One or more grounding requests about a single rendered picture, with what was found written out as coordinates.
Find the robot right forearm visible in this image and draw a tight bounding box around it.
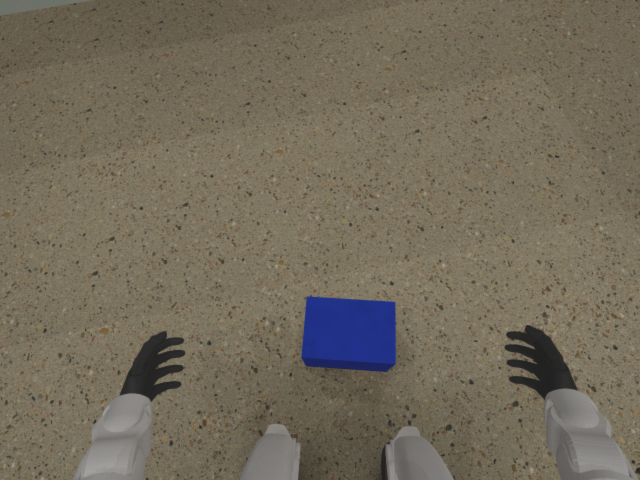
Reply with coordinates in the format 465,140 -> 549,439
543,389 -> 638,480

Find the robot right shin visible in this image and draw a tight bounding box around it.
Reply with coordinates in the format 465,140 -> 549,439
394,427 -> 421,442

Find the robot left shin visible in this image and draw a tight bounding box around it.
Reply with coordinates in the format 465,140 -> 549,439
256,424 -> 293,444

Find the robot shin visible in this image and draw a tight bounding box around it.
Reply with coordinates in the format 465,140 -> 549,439
256,424 -> 293,444
394,427 -> 421,442

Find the carton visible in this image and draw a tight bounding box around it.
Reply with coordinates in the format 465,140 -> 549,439
301,296 -> 396,372

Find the robot left hand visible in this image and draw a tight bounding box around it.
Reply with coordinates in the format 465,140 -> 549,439
119,331 -> 185,402

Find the robot right hand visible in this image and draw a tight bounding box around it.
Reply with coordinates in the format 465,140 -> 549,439
505,325 -> 578,400

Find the robot left forearm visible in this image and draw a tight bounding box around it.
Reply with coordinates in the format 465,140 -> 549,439
73,393 -> 153,480

